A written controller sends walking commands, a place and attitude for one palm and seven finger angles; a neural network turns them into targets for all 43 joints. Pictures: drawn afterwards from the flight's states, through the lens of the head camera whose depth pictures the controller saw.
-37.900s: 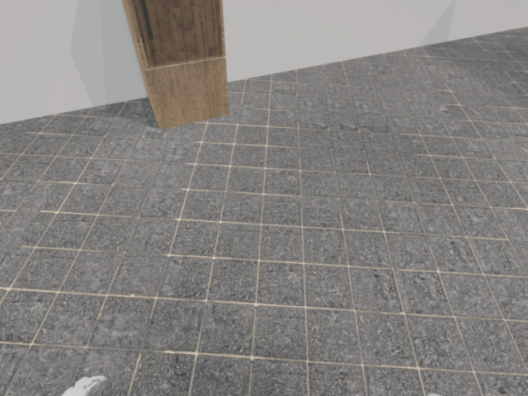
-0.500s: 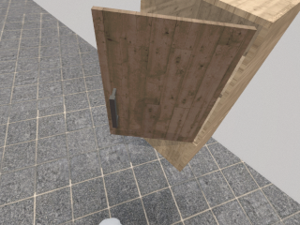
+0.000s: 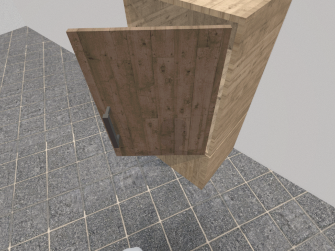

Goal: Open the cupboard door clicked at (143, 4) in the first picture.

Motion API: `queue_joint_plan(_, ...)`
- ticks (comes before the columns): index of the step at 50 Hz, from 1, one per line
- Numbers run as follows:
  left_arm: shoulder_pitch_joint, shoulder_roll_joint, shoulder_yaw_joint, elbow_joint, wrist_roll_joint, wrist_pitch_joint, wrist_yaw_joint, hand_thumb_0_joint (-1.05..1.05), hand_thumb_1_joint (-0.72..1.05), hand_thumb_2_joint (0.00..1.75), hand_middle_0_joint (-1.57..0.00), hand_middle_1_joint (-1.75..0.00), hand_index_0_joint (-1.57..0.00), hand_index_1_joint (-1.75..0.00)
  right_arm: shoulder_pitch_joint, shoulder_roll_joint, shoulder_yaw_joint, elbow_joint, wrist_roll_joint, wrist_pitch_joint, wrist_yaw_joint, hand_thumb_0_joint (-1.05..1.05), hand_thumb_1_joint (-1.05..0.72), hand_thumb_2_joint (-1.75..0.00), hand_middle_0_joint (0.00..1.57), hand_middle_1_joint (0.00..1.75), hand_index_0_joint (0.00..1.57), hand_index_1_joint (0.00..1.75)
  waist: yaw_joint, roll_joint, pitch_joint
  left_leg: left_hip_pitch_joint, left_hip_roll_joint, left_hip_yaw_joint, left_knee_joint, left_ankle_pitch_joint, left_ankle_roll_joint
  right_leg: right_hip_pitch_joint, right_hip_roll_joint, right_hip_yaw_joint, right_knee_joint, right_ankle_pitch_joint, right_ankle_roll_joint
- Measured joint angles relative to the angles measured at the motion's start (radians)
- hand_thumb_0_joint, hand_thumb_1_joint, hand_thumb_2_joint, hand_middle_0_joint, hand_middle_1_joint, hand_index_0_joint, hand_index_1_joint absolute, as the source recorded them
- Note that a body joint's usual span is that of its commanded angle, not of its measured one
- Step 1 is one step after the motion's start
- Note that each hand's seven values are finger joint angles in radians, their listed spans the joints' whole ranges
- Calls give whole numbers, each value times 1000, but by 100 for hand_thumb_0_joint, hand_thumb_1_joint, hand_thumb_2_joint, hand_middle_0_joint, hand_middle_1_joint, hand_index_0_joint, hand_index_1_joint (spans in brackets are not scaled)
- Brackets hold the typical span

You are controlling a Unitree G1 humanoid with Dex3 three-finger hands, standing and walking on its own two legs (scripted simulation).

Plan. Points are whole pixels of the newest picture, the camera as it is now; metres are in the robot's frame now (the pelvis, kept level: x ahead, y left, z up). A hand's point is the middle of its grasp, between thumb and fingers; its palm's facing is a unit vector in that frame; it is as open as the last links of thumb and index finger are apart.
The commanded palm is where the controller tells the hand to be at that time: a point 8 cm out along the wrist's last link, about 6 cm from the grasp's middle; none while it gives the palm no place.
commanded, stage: come to a stop and stand still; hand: left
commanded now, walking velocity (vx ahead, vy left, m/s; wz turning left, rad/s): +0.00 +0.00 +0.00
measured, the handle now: (112, 128) +0.54 +0.23 -0.11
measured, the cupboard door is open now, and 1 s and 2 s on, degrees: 41 41 41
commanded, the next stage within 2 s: look again from close up in 0.34 s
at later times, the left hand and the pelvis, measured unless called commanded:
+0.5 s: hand out of the picture -0.03 +0.13 -0.17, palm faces +0.03 -0.98 -0.17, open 7.3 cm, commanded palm none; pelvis -0.01 -0.02 +0.00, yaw -1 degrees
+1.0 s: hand out of the picture +0.00 +0.19 -0.17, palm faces -0.02 -0.98 -0.20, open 7.3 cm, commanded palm none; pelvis -0.02 +0.02 +0.00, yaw -2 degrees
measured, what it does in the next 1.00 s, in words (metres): steps on the spot: left foot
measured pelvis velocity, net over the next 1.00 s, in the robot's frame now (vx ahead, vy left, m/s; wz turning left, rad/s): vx -0.02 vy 0.02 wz -0.03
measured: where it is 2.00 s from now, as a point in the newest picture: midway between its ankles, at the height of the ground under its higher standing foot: outside the picture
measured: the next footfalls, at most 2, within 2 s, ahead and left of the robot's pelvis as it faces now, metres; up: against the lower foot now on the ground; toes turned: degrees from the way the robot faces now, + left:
left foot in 0.14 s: +0.02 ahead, +0.11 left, +0.00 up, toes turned +0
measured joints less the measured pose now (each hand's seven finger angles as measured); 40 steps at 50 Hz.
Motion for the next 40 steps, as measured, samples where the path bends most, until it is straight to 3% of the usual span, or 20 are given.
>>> queue_joint_plan(3, 13, 2, -4, 14, -1, -9, 2, 0, 94, 90, -20, -30, -20, -30, 1, 18, 6, 8, 5, -11, -1, 0, -91, -90, 20, 30, 20, 30, 5, -9, -1, 48, -8, 18, -31, -8, -7, 5, 17, -3, -24, 16, -13)
queue_joint_plan(7, 32, -1, -11, 40, -9, -20, 4, 0, 94, 90, -20, -30, -20, -30, -11, 44, 20, 18, 10, -31, -10, 0, -91, -90, 20, 30, 20, 30, 18, -10, 2, 182, -16, 23, -267, 79, -7, -11, 49, -10, -5, 8, -22)
queue_joint_plan(8, 32, 1, -11, 53, -12, -20, 6, 0, 94, 90, -20, -30, -20, -30, -19, 56, 24, 26, 11, -39, -14, 0, -91, -90, 20, 30, 20, 30, 17, -19, 6, 203, -18, 21, -308, 89, 10, -14, 51, -12, 5, 2, -22)
queue_joint_plan(11, 37, 4, -12, 87, -17, -17, 11, 0, 94, 90, -20, -30, -20, -30, -33, 73, 37, 51, 6, -49, -30, 2, -94, -90, 20, 30, 20, 30, 33, -54, 17, 232, -26, 31, -342, 101, 16, 9, 44, -2, -19, 15, -20)
queue_joint_plan(18, 62, -28, -39, 140, -17, -19, 2, 0, 93, 90, -20, -30, -20, -30, -48, 56, 50, 68, 12, -57, -35, 2, -94, -90, 20, 30, 20, 30, 42, -43, 14, 273, -32, 33, -418, 145, 12, 45, 42, 1, -86, 54, -18)
queue_joint_plan(22, 76, -42, -47, 152, -16, -25, 1, 0, 92, 90, -20, -30, -20, -30, -48, 49, 54, 70, 12, -60, -34, 2, -94, -90, 20, 30, 20, 30, 41, -32, 12, 283, -35, 31, -446, 163, 10, 53, 40, -1, -105, 66, -20)
queue_joint_plan(25, 97, -60, -51, 138, -7, -50, 24, 0, 92, 90, -20, -30, -20, -30, -46, 28, 50, 37, 19, -55, -22, 2, -94, -90, 20, 30, 20, 30, 40, -1, 5, 219, -20, 11, -322, 86, 16, 30, 56, -1, -100, 76, -14)
queue_joint_plan(29, 118, -66, -56, 125, -3, -58, 24, 0, 91, 90, -20, -30, -20, -30, -31, 7, 41, -9, 17, -60, -15, 1, -94, -90, 20, 30, 20, 30, 17, 44, -12, 207, -12, -11, -287, 75, 18, 4, 67, -6, -47, 53, -20)
queue_joint_plan(40, 74, -4, -46, 83, -11, -38, 13, 0, 92, 90, -20, -30, -20, -30, 46, 47, 75, -4, 5, -72, -6, 1, -93, -90, 20, 30, 20, 30, 18, -8, -43, 229, -66, 24, -349, 113, 45, -27, 11, 27, -1, 40, 12)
